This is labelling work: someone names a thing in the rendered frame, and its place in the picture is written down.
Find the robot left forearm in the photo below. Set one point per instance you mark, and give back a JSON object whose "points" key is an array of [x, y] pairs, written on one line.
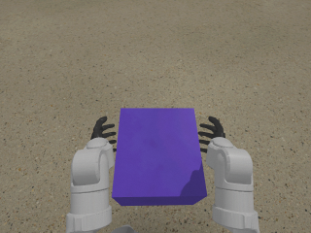
{"points": [[89, 181]]}

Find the robot right forearm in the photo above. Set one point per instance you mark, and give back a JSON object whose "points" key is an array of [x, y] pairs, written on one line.
{"points": [[234, 184]]}

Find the robot left hand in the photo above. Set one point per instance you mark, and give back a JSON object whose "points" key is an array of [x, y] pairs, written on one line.
{"points": [[99, 128]]}

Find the carton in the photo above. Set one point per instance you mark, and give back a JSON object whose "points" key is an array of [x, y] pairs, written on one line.
{"points": [[158, 158]]}

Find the robot right hand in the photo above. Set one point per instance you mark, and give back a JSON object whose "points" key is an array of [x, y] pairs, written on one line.
{"points": [[217, 130]]}

